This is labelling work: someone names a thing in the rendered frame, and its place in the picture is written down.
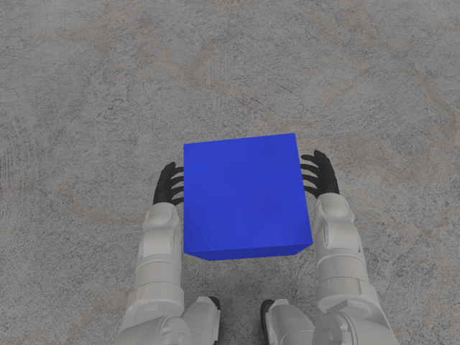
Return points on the robot right thigh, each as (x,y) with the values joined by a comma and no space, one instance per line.
(288,325)

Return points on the robot left thigh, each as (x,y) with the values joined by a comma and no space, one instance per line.
(202,320)

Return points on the carton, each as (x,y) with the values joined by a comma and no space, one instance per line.
(244,198)

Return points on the left robot forearm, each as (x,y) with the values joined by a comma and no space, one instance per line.
(157,290)

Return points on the left robot upper arm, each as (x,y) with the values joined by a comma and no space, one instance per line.
(165,330)

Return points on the robot thigh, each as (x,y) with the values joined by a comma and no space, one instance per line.
(202,320)
(288,325)

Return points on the right robot upper arm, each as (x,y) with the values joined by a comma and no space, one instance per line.
(339,328)

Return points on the robot left hand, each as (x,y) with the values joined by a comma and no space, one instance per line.
(163,191)

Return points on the right robot forearm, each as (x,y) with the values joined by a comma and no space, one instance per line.
(343,279)

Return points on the robot right hand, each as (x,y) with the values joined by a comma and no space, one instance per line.
(326,181)

